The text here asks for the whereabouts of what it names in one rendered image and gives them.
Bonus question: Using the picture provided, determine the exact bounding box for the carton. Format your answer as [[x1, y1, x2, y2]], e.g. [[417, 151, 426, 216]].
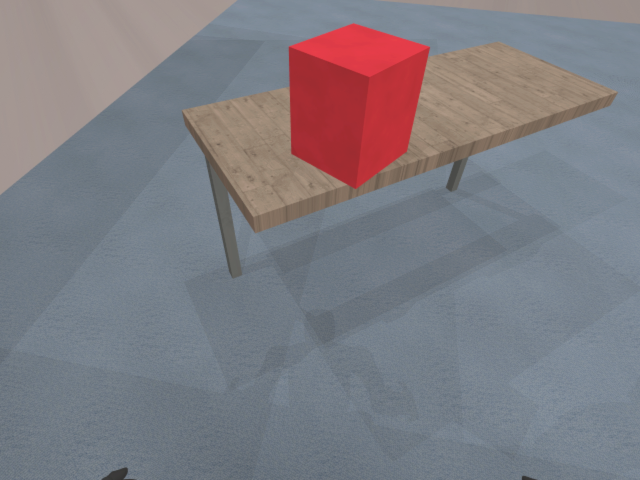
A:
[[289, 23, 430, 189]]

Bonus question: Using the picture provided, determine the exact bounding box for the table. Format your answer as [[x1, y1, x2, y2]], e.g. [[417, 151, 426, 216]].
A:
[[182, 42, 618, 279]]

